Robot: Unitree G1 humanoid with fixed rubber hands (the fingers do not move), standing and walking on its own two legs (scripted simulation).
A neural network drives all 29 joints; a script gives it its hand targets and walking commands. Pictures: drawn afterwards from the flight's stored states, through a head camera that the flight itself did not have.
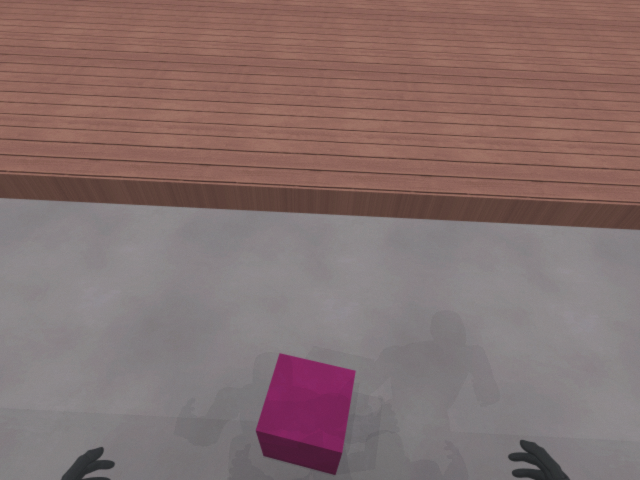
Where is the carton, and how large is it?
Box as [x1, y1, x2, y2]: [256, 353, 355, 474]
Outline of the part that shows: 280,353 256,428 256,432 263,455 335,474 342,450 355,371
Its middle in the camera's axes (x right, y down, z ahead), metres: -0.03 +0.50 +1.07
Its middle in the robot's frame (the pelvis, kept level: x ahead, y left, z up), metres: +0.39 +0.01 -0.65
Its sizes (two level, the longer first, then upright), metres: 0.210 0.200 0.250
